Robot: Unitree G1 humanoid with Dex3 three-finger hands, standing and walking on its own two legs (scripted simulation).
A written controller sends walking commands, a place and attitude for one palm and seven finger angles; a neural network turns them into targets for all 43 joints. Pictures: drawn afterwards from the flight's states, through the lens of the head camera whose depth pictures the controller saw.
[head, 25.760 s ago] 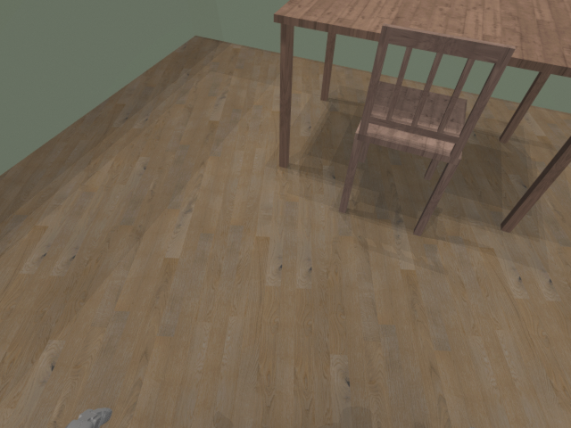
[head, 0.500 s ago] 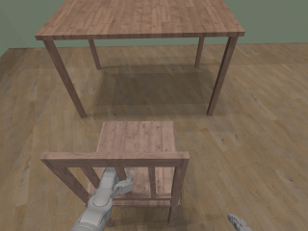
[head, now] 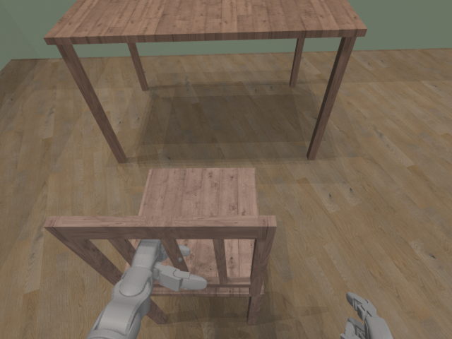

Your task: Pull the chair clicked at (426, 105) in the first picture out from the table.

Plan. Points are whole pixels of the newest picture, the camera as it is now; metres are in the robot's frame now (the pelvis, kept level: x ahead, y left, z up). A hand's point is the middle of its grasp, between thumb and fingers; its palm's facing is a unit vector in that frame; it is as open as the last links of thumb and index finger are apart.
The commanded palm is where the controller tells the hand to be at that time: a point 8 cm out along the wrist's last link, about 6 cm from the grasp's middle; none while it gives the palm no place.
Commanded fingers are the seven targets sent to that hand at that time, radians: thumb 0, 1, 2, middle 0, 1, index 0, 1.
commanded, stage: open the thumb and straighten the fingers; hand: left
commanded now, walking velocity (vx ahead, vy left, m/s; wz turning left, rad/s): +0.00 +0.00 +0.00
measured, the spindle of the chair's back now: (178, 261) +0.29 +0.11 -0.08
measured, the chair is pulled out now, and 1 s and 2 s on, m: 0.66 0.66 0.66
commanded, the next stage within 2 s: draw the fingers out of the gap in 0.34 s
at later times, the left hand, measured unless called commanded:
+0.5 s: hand (178, 266) +0.26 +0.10 -0.04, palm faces -0.11 -0.99 -0.12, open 17.4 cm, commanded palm +0.24 +0.15 -0.02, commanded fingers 0.00 -0.55 0.20 0.00 0.00 0.00 0.00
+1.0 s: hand (163, 318) +0.18 +0.11 -0.04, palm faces -0.08 -0.99 -0.11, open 17.5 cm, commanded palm +0.15 +0.16 -0.02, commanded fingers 0.00 -0.55 0.20 0.00 0.00 0.00 0.00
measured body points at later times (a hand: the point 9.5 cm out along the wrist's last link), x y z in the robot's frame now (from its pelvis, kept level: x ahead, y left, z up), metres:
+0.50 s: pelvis +0.01 -0.01 -0.01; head +0.06 -0.02 +0.43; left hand +0.27 +0.15 -0.03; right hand +0.18 -0.25 -0.11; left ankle -0.03 +0.13 -0.72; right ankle +0.02 -0.12 -0.72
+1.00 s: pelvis +0.02 +0.01 -0.03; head +0.05 +0.00 +0.42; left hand +0.18 +0.17 -0.03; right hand +0.21 -0.21 -0.10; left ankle -0.03 +0.13 -0.72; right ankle +0.02 -0.12 -0.72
